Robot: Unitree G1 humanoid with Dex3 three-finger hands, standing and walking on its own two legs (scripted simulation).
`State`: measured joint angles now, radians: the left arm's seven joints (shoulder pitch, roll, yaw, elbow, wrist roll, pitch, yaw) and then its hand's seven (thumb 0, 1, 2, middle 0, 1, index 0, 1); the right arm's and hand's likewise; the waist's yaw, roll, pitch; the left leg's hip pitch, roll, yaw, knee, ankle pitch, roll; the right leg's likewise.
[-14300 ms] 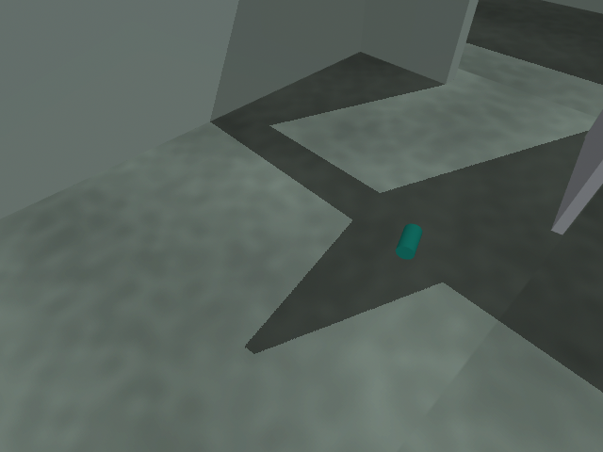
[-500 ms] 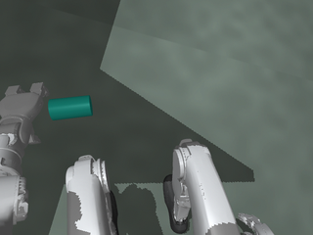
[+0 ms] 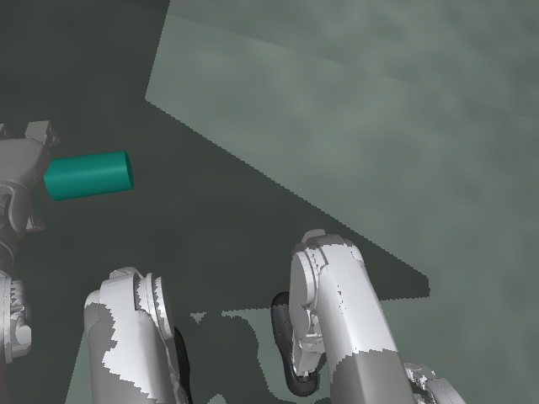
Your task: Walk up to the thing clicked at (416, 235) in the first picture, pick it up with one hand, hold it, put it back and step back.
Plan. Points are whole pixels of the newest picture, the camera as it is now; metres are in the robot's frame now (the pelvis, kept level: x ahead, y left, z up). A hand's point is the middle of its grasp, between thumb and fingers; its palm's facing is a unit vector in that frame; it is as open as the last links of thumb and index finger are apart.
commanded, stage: rise first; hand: left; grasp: from above
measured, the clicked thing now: (91, 174) +0.52 +0.24 -0.31
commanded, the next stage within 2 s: none
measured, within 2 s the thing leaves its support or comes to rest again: neither
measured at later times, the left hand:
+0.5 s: hand (39, 185) +0.47 +0.29 -0.19, palm faces -0.48 -0.03 -0.88, open 14.0 cm
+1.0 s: hand (48, 182) +0.48 +0.28 -0.20, palm faces -0.48 -0.03 -0.88, open 14.0 cm
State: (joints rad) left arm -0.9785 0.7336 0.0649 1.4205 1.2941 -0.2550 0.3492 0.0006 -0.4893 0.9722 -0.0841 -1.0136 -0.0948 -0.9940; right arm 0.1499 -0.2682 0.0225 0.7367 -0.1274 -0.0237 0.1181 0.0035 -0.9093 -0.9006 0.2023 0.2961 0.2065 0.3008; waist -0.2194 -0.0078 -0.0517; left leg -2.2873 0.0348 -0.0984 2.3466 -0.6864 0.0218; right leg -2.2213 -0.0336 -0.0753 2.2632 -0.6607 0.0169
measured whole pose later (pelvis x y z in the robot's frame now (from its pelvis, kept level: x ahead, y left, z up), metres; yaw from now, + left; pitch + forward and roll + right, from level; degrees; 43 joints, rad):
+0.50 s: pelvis +0.00 +0.00 -0.01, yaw -1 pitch +35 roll -8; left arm -1.00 0.75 0.06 1.44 1.28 -0.24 0.36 0.00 -0.49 0.96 -0.08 -1.04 -0.10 -1.02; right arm 0.16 -0.27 0.05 0.72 -0.13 -0.02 0.13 0.00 -0.91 -0.90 0.20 0.30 0.21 0.30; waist -0.24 -0.01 -0.03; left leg -2.32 0.03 -0.11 2.38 -0.69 0.02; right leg -2.24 -0.03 -0.08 2.29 -0.66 0.02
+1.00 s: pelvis +0.00 +0.00 -0.02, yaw -2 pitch +34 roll -9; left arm -1.03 0.79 0.07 1.49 1.30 -0.24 0.38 0.00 -0.51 0.99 -0.08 -1.03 -0.08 -1.02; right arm 0.17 -0.28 0.09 0.71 -0.15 -0.04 0.14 0.00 -0.91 -0.90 0.20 0.30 0.21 0.30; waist -0.28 -0.02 -0.01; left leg -2.35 0.03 -0.12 2.42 -0.68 0.02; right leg -2.27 -0.03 -0.09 2.32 -0.65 0.02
